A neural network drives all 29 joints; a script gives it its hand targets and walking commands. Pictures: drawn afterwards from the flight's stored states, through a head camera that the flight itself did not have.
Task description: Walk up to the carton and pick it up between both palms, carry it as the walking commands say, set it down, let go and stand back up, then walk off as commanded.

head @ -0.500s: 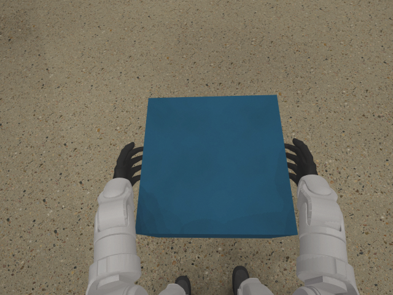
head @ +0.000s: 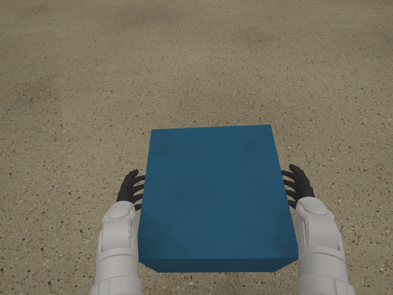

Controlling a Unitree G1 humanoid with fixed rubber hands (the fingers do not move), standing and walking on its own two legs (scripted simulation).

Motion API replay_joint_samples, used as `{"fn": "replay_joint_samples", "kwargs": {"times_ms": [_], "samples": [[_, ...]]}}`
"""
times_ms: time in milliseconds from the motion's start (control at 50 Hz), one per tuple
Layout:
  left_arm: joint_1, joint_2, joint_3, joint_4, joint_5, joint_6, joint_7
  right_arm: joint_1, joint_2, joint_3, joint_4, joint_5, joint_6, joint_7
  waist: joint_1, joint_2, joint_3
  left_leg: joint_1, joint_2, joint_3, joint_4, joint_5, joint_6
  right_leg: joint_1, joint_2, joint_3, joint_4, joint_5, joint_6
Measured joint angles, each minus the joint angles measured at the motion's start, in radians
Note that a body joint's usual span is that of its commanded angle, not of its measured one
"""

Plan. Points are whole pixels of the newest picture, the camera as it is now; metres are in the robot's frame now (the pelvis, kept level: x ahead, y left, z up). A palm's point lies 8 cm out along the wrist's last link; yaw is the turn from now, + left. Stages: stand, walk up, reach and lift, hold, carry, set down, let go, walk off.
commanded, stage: reach and lift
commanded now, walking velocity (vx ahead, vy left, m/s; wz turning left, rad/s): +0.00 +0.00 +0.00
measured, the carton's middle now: (212, 200) +0.35 -0.01 -0.05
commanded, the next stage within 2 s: hold in 1.32 s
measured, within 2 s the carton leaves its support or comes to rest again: neither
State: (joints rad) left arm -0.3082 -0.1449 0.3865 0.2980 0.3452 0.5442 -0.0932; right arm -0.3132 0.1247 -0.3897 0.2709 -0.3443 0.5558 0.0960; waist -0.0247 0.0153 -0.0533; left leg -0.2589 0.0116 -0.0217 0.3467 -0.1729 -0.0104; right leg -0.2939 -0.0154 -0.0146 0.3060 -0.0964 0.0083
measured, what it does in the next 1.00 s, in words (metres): stands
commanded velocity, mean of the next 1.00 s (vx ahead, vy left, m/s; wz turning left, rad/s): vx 0.00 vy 0.00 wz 0.00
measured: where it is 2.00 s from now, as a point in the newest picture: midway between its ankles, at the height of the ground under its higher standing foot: outside the picture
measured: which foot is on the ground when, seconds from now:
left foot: down 0.00-1.00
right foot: down 0.00-1.00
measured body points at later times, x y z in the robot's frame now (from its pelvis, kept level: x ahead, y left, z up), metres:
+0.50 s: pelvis +0.00 +0.00 +0.00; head -0.02 +0.00 +0.45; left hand +0.31 +0.18 +0.04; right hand +0.31 -0.19 +0.05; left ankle +0.00 +0.13 -0.75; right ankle +0.03 -0.13 -0.75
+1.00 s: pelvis +0.02 +0.00 +0.01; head +0.00 -0.01 +0.45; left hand +0.31 +0.19 +0.04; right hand +0.31 -0.18 +0.04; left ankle +0.00 +0.13 -0.75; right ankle +0.03 -0.13 -0.75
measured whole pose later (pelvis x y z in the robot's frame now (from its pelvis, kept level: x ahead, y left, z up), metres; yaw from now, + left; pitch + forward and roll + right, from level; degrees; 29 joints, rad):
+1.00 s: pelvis +0.02 +0.00 +0.01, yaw +0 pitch -4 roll +0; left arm -0.21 -0.12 0.31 0.14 0.32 0.70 -0.09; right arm -0.21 0.14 -0.29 0.11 -0.32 0.70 0.07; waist 0.00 0.02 0.03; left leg 0.01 0.02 -0.03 0.22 -0.16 -0.02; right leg -0.03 -0.01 -0.02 0.19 -0.09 0.00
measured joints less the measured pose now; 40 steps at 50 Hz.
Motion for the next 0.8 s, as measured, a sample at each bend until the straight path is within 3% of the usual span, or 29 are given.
{"fn": "replay_joint_samples", "kwargs": {"times_ms": [380,800], "samples": [[0.026,0.026,-0.043,-0.066,-0.013,0.137,-0.002,0.030,0.004,0.058,-0.077,0.003,0.137,-0.016,-0.003,-0.003,0.063,0.241,-0.006,-0.006,-0.085,0.014,0.004,0.236,-0.006,-0.006,-0.067,0.001,0.003],[0.078,0.018,-0.065,-0.137,-0.012,0.156,-0.002,0.078,0.011,0.086,-0.137,0.012,0.146,-0.018,0.021,0.000,0.078,0.262,0.006,-0.006,-0.114,0.016,-0.005,0.257,0.006,-0.006,-0.100,0.006,-0.003]]}}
